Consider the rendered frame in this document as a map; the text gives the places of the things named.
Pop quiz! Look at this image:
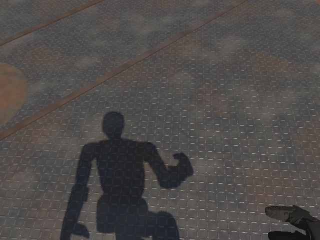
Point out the robot right hand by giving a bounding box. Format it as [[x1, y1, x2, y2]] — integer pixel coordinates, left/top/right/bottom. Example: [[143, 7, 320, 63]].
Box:
[[265, 205, 320, 240]]

